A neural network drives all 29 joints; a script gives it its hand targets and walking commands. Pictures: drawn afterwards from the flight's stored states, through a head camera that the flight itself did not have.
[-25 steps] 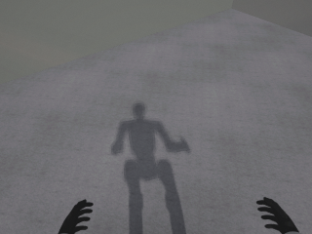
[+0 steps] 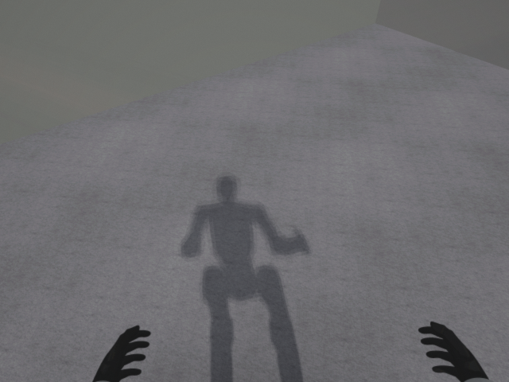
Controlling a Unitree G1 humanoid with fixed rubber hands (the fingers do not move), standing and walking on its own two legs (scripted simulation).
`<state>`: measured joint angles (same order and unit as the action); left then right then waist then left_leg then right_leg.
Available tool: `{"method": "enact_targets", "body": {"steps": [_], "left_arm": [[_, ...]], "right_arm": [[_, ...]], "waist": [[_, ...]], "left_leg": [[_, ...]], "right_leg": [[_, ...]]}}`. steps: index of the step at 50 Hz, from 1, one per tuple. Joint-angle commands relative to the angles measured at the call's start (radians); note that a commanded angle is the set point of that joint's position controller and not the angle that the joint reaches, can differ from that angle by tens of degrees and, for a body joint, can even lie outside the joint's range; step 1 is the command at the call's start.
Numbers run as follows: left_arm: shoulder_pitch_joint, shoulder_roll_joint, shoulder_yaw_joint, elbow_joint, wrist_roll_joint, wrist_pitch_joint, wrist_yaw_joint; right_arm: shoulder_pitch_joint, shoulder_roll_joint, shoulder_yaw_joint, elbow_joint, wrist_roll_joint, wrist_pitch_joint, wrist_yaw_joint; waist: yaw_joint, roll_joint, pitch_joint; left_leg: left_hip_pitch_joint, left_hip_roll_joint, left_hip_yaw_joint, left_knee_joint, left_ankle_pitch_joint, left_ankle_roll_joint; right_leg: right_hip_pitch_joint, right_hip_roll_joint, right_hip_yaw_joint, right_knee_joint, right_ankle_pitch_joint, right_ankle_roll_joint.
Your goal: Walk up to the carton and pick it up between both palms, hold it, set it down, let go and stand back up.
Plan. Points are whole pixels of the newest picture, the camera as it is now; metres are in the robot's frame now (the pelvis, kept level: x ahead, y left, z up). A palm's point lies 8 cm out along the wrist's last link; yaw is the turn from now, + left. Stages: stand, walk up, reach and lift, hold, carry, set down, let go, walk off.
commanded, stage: stand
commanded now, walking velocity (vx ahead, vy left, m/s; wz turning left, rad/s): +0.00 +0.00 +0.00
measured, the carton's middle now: out of the picture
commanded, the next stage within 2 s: none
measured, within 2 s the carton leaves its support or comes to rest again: neither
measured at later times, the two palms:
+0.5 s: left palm (108, 380) +0.16 +0.25 -0.07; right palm (470, 376) +0.16 -0.29 -0.05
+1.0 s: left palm (107, 381) +0.15 +0.25 -0.07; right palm (472, 377) +0.15 -0.29 -0.05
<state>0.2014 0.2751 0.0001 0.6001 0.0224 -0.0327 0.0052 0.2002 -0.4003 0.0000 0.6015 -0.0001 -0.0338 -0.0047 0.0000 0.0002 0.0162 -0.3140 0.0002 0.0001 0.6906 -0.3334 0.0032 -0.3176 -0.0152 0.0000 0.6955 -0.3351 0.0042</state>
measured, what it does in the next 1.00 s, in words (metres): stands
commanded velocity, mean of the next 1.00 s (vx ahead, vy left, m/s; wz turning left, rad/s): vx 0.00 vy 0.00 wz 0.00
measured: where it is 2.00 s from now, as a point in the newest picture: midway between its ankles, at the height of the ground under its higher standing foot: outside the picture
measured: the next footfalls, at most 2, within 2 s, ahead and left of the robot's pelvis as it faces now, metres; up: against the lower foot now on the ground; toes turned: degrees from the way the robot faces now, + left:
none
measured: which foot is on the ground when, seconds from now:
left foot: down 0.00-1.00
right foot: down 0.00-1.00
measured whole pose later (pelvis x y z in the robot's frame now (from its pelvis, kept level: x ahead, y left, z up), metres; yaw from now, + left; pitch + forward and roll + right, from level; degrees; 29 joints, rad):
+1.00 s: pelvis +0.00 +0.00 +0.00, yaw +0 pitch -3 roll +0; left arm 0.20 0.28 0.00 0.60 0.02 -0.03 0.00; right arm 0.20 -0.41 0.00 0.60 0.00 -0.04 0.00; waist 0.00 0.00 0.02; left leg -0.31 0.00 0.00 0.69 -0.33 0.00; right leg -0.32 -0.02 0.00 0.70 -0.33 0.00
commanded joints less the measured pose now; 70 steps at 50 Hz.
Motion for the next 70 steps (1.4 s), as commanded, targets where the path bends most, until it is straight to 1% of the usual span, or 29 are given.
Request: {"method": "enact_targets", "body": {"steps": [1,7,11,14,15,16,17,20,22,25,26,29,31,33,34,38,39,41,43,44,48,49,52,54,55,63,66,67,70], "left_arm": [[-0.071,0.262,0.089,-0.004,-0.005,-0.030,-0.005],[-0.070,0.273,0.091,-0.002,-0.003,-0.030,-0.003],[-0.076,0.269,0.091,-0.003,-0.004,-0.030,-0.004],[-0.061,0.272,0.095,0.002,-0.005,-0.032,-0.005],[-0.062,0.279,0.096,0.002,-0.005,-0.033,-0.004],[-0.065,0.275,0.093,0.009,-0.007,-0.028,-0.003],[-0.060,0.279,0.096,0.008,-0.006,-0.027,-0.003],[-0.068,0.273,0.089,0.009,-0.005,-0.028,-0.004],[-0.062,0.266,0.089,0.009,-0.007,-0.027,-0.001],[-0.075,0.272,0.089,-0.002,-0.006,-0.031,-0.002],[-0.077,0.276,0.089,-0.002,-0.005,-0.030,-0.003],[-0.074,0.263,0.089,0.000,-0.009,-0.030,-0.002],[-0.067,0.263,0.088,0.000,-0.009,-0.033,-0.004],[-0.073,0.274,0.094,0.005,-0.007,-0.033,-0.005],[-0.065,0.273,0.091,0.010,-0.010,-0.027,-0.004],[-0.068,0.273,0.091,0.006,-0.011,-0.027,-0.005],[-0.062,0.273,0.091,0.010,-0.009,-0.031,-0.003],[-0.080,0.282,0.094,0.008,-0.004,-0.028,-0.003],[-0.063,0.275,0.093,0.010,-0.013,-0.030,-0.004],[-0.068,0.284,0.093,0.008,-0.007,-0.030,-0.005],[-0.069,0.263,0.088,0.011,-0.013,-0.026,-0.005],[-0.069,0.265,0.086,0.010,-0.012,-0.027,-0.004],[-0.080,0.276,0.093,0.005,-0.004,-0.029,-0.005],[-0.068,0.277,0.091,0.011,-0.008,-0.031,-0.004],[-0.078,0.270,0.087,0.011,-0.007,-0.030,-0.007],[-0.084,0.277,0.092,0.009,-0.008,-0.027,-0.004],[-0.074,0.274,0.090,0.016,-0.010,-0.028,-0.006],[-0.080,0.271,0.092,0.013,-0.010,-0.029,-0.005],[-0.062,0.269,0.088,0.013,-0.009,-0.028,-0.005]], "right_arm": [[-0.053,-0.160,-0.083,0.003,-0.028,-0.033,0.006],[-0.039,-0.160,-0.078,0.005,-0.024,-0.034,0.005],[-0.038,-0.150,-0.076,0.011,-0.022,-0.035,0.009],[-0.047,-0.171,-0.080,0.010,-0.024,-0.034,0.003],[-0.040,-0.160,-0.078,0.014,-0.021,-0.033,0.005],[-0.041,-0.156,-0.072,0.014,-0.022,-0.035,0.007],[-0.036,-0.158,-0.074,0.016,-0.021,-0.032,0.006],[-0.042,-0.157,-0.076,0.007,-0.022,-0.033,0.007],[-0.049,-0.175,-0.080,0.011,-0.024,-0.033,0.006],[-0.047,-0.164,-0.078,0.013,-0.019,-0.033,0.005],[-0.043,-0.166,-0.081,0.011,-0.022,-0.035,0.003],[-0.047,-0.169,-0.080,0.010,-0.020,-0.032,0.006],[-0.047,-0.167,-0.077,0.008,-0.018,-0.036,0.007],[-0.038,-0.162,-0.074,0.014,-0.022,-0.035,0.008],[-0.057,-0.171,-0.075,0.017,-0.023,-0.034,0.005],[-0.048,-0.164,-0.072,0.014,-0.020,-0.034,0.007],[-0.052,-0.166,-0.074,0.014,-0.019,-0.034,0.007],[-0.058,-0.164,-0.073,0.015,-0.024,-0.031,0.003],[-0.052,-0.173,-0.076,0.013,-0.019,-0.035,0.007],[-0.056,-0.159,-0.074,0.010,-0.017,-0.036,0.008],[-0.051,-0.175,-0.076,0.017,-0.020,-0.034,0.008],[-0.056,-0.174,-0.076,0.016,-0.018,-0.032,0.006],[-0.062,-0.161,-0.076,0.019,-0.019,-0.031,0.004],[-0.054,-0.159,-0.074,0.015,-0.022,-0.033,0.003],[-0.053,-0.165,-0.077,0.014,-0.016,-0.033,0.006],[-0.058,-0.169,-0.075,0.022,-0.016,-0.034,0.007],[-0.062,-0.167,-0.074,0.013,-0.018,-0.034,0.008],[-0.060,-0.160,-0.074,0.014,-0.017,-0.033,0.009],[-0.063,-0.181,-0.077,0.020,-0.020,-0.033,0.004]], "waist": [[-0.005,-0.038,-0.014],[-0.005,-0.030,-0.010],[-0.005,-0.055,-0.041],[0.000,-0.024,-0.038],[0.001,-0.054,-0.035],[-0.006,-0.031,-0.031],[-0.003,-0.054,-0.049],[-0.004,-0.055,-0.043],[0.004,-0.032,-0.039],[-0.001,-0.064,-0.041],[-0.012,-0.049,-0.044],[-0.006,-0.052,-0.028],[-0.004,-0.038,-0.051],[-0.001,-0.056,-0.047],[0.004,-0.033,-0.046],[0.005,-0.060,-0.054],[0.006,-0.026,-0.048],[0.004,-0.056,-0.046],[0.011,-0.045,-0.054],[-0.005,-0.039,-0.044],[0.002,-0.061,-0.041],[0.000,-0.030,-0.038],[0.006,-0.064,-0.038],[-0.002,-0.035,-0.021],[-0.001,-0.062,-0.031],[0.002,-0.044,-0.041],[0.011,-0.062,-0.036],[0.002,-0.068,-0.033],[0.012,-0.034,-0.034]], "left_leg": [[0.029,0.090,-0.104,-0.153,0.066,0.063],[0.006,0.098,-0.106,-0.157,0.066,0.064],[0.035,0.092,-0.100,-0.144,0.112,0.060],[0.023,0.093,-0.098,-0.149,0.116,0.062],[0.031,0.097,-0.099,-0.149,0.114,0.059],[0.029,0.096,-0.100,-0.145,0.092,0.060],[0.035,0.091,-0.096,-0.137,0.100,0.058],[0.035,0.095,-0.106,-0.144,0.117,0.060],[0.036,0.096,-0.099,-0.143,0.102,0.060],[0.043,0.092,-0.094,-0.125,0.114,0.059],[0.049,0.088,-0.090,-0.123,0.101,0.057],[0.042,0.092,-0.096,-0.135,0.098,0.055],[0.046,0.095,-0.095,-0.134,0.114,0.056],[0.037,0.100,-0.101,-0.143,0.135,0.062],[0.037,0.103,-0.106,-0.154,0.106,0.065],[0.044,0.098,-0.101,-0.148,0.120,0.056],[0.028,0.095,-0.104,-0.139,0.102,0.061],[0.035,0.099,-0.100,-0.148,0.118,0.057],[0.026,0.096,-0.099,-0.147,0.104,0.059],[0.034,0.093,-0.092,-0.145,0.110,0.054],[0.036,0.099,-0.107,-0.153,0.107,0.058],[0.038,0.100,-0.104,-0.158,0.101,0.055],[0.032,0.098,-0.102,-0.152,0.081,0.057],[0.032,0.097,-0.107,-0.153,0.091,0.059],[0.042,0.102,-0.104,-0.153,0.087,0.058],[0.041,0.099,-0.103,-0.155,0.100,0.058],[0.025,0.103,-0.111,-0.163,0.095,0.061],[0.038,0.099,-0.108,-0.153,0.103,0.057],[0.026,0.105,-0.112,-0.171,0.070,0.062]], "right_leg": [[-0.035,-0.075,0.122,-0.178,0.043,-0.076],[-0.018,-0.072,0.121,-0.173,0.055,-0.077],[-0.007,-0.079,0.123,-0.168,0.087,-0.078],[0.007,-0.075,0.117,-0.160,0.111,-0.076],[-0.003,-0.078,0.116,-0.169,0.097,-0.077],[-0.006,-0.077,0.122,-0.170,0.084,-0.078],[0.006,-0.079,0.121,-0.169,0.098,-0.080],[0.001,-0.080,0.117,-0.158,0.103,-0.077],[0.002,-0.080,0.121,-0.164,0.102,-0.077],[-0.013,-0.082,0.128,-0.175,0.102,-0.079],[-0.016,-0.085,0.134,-0.177,0.100,-0.081],[-0.034,-0.078,0.124,-0.179,0.073,-0.076],[-0.006,-0.081,0.126,-0.174,0.115,-0.076],[0.004,-0.082,0.123,-0.165,0.117,-0.077],[0.006,-0.075,0.115,-0.162,0.119,-0.072],[0.005,-0.079,0.123,-0.170,0.103,-0.074],[0.011,-0.080,0.128,-0.159,0.100,-0.075],[-0.002,-0.077,0.117,-0.162,0.109,-0.073],[0.016,-0.076,0.111,-0.156,0.111,-0.071],[-0.001,-0.077,0.117,-0.160,0.110,-0.072],[-0.009,-0.079,0.117,-0.171,0.079,-0.075],[-0.011,-0.078,0.123,-0.172,0.072,-0.073],[-0.004,-0.078,0.120,-0.183,0.068,-0.072],[-0.016,-0.083,0.135,-0.178,0.077,-0.074],[-0.017,-0.080,0.129,-0.182,0.079,-0.074],[-0.007,-0.080,0.133,-0.189,0.089,-0.073],[0.006,-0.079,0.118,-0.170,0.081,-0.070],[-0.010,-0.083,0.136,-0.184,0.082,-0.072],[0.004,-0.075,0.123,-0.182,0.074,-0.071]]}}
